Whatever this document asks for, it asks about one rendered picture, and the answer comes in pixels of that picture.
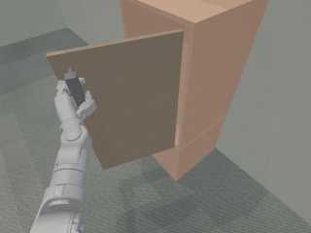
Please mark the robot left upper arm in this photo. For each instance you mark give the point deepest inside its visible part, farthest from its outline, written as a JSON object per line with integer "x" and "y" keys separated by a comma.
{"x": 66, "y": 221}

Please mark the cupboard door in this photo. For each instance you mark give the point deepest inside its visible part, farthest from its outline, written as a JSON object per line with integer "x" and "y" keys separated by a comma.
{"x": 135, "y": 84}

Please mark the handle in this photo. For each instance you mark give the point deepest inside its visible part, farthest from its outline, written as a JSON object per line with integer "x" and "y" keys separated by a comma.
{"x": 75, "y": 87}

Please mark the robot left forearm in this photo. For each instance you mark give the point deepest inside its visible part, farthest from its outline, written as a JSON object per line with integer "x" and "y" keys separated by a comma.
{"x": 67, "y": 187}

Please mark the robot left hand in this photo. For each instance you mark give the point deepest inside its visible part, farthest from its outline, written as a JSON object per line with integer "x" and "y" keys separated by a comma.
{"x": 66, "y": 107}

